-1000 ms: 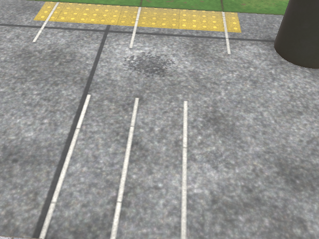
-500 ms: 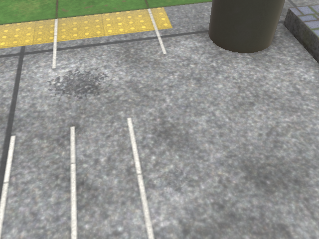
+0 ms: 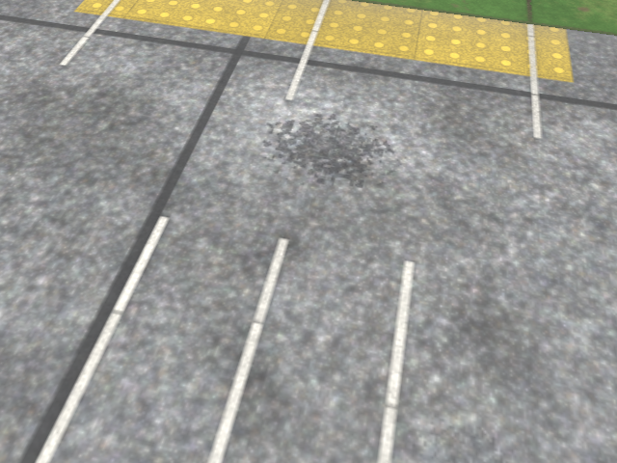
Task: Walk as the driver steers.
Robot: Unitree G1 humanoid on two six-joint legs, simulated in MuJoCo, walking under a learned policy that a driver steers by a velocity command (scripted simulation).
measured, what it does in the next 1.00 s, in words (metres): goes down: left foot 0.15 m lower, then right foot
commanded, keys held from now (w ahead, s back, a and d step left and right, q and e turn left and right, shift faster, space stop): no key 1.00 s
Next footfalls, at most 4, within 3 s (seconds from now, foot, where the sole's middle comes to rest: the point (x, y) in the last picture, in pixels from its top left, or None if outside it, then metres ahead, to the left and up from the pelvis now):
0.04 left None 0.21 0.11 -0.83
0.36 right None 0.23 -0.15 -0.83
2.76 left None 0.30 0.12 -0.83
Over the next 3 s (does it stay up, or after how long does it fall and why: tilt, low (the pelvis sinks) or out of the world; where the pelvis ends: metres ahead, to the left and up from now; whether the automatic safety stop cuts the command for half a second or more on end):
stays up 0.33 0.04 -0.04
